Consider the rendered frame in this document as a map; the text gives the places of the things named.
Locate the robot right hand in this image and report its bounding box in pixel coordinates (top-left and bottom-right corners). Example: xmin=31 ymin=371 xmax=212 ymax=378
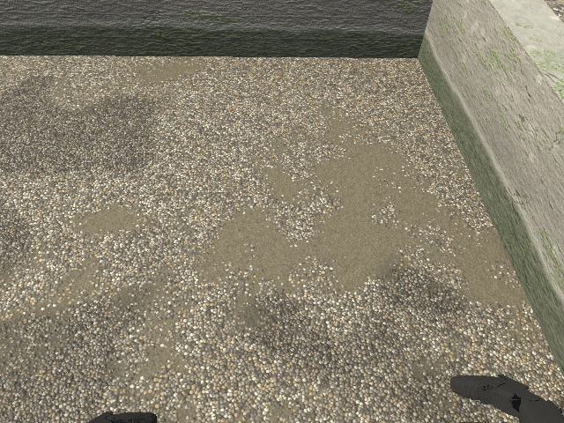
xmin=450 ymin=375 xmax=564 ymax=423

